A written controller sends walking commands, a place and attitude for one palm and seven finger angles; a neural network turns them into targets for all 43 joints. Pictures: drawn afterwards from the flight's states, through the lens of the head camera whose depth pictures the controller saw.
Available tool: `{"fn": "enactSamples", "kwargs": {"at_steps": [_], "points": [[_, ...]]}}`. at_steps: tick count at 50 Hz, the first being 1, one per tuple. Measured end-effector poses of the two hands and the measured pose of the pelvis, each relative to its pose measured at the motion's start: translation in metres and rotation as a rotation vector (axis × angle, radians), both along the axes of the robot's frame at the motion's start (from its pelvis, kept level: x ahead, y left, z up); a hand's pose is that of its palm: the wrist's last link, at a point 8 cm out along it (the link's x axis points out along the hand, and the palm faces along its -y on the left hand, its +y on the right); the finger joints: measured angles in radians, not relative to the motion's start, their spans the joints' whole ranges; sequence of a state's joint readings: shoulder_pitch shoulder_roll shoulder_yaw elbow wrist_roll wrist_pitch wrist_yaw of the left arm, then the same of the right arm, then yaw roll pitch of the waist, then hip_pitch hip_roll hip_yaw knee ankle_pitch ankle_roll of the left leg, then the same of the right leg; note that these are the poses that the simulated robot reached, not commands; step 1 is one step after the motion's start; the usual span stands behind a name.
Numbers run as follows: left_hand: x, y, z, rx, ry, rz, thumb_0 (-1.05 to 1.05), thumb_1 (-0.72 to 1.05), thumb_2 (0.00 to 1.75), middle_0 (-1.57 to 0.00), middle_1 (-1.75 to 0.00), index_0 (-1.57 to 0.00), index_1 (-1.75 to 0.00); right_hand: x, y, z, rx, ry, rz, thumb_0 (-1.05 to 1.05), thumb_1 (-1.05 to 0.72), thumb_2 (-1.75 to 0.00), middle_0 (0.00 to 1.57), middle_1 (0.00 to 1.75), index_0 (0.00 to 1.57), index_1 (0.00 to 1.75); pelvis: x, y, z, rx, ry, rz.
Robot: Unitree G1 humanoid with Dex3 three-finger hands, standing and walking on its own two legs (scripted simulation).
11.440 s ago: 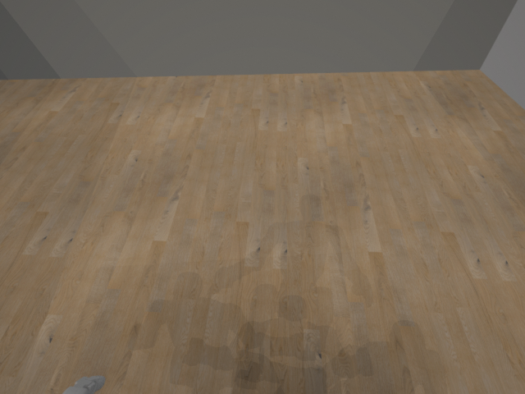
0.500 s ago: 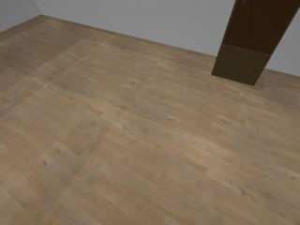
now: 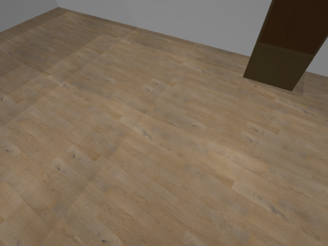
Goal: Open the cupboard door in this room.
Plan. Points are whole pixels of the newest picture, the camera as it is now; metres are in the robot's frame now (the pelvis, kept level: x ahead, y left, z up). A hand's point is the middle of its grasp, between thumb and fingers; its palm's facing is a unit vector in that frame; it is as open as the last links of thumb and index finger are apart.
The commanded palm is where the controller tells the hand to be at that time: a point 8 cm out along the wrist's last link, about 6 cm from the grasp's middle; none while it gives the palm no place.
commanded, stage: turn or walk to find it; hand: left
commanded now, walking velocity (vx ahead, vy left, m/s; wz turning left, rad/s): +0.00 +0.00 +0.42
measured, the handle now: out of the picture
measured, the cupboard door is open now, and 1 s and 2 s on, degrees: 0 0 0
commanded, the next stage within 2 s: stand and wait in 0.08 s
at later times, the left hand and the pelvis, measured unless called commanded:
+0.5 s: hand out of the picture +0.00 +0.22 -0.17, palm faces +0.04 -0.96 -0.27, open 7.4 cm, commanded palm none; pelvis -0.02 +0.00 +0.00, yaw +2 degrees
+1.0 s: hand out of the picture +0.05 +0.25 -0.16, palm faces +0.01 -0.94 -0.34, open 7.4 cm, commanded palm none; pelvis -0.01 +0.00 +0.00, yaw +1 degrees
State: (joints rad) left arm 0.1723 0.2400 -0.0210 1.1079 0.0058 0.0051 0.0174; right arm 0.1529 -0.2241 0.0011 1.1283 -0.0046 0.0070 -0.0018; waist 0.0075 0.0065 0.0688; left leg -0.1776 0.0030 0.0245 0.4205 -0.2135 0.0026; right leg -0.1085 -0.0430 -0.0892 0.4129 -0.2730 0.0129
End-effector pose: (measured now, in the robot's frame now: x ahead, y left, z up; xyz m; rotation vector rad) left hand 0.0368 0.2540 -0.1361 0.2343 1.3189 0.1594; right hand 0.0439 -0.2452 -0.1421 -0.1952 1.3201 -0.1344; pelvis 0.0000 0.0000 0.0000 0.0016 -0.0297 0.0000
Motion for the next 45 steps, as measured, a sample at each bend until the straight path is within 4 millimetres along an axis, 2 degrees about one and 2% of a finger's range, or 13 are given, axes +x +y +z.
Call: {"fn": "enactSamples", "kwargs": {"at_steps": [14, 19, 26, 37, 45], "points": [[-0.041, -0.008, -0.008, -0.022, 0.043, 0.065, 0.00, 0.90, 0.90, -0.20, -0.30, -0.20, -0.30, -0.014, -0.001, 0.000, -0.013, 0.016, 0.019, 0.01, -0.90, -0.90, 0.21, 0.30, 0.21, 0.30, -0.014, -0.002, -0.002, -0.007, 0.004, 0.029], [-0.049, -0.005, -0.006, -0.020, 0.050, 0.064, 0.00, 0.90, 0.90, -0.20, -0.30, -0.20, -0.30, -0.012, -0.008, 0.005, -0.029, 0.000, 0.023, 0.01, -0.90, -0.90, 0.21, 0.30, 0.21, 0.30, -0.016, -0.003, -0.001, -0.009, -0.003, 0.027], [-0.045, 0.010, -0.002, 0.019, 0.030, 0.072, 0.00, 0.90, 0.90, -0.20, -0.30, -0.20, -0.30, -0.002, -0.023, 0.010, -0.069, -0.024, 0.043, 0.01, -0.90, -0.90, 0.21, 0.30, 0.21, 0.30, -0.020, -0.003, -0.001, -0.013, 0.007, 0.040], [-0.032, 0.015, 0.000, 0.020, -0.002, 0.061, 0.00, 0.90, 0.90, -0.20, -0.30, -0.20, -0.30, 0.009, -0.017, 0.010, -0.053, -0.038, 0.075, 0.01, -0.90, -0.90, 0.21, 0.30, 0.21, 0.30, -0.018, -0.002, 0.000, -0.012, 0.003, 0.044], [-0.013, 0.031, 0.011, 0.054, -0.031, 0.031, 0.00, 0.90, 0.90, -0.20, -0.30, -0.20, -0.30, 0.028, -0.032, 0.020, -0.086, -0.082, 0.079, 0.01, -0.90, -0.90, 0.21, 0.30, 0.21, 0.30, -0.014, -0.002, 0.003, -0.009, 0.001, 0.032]]}}
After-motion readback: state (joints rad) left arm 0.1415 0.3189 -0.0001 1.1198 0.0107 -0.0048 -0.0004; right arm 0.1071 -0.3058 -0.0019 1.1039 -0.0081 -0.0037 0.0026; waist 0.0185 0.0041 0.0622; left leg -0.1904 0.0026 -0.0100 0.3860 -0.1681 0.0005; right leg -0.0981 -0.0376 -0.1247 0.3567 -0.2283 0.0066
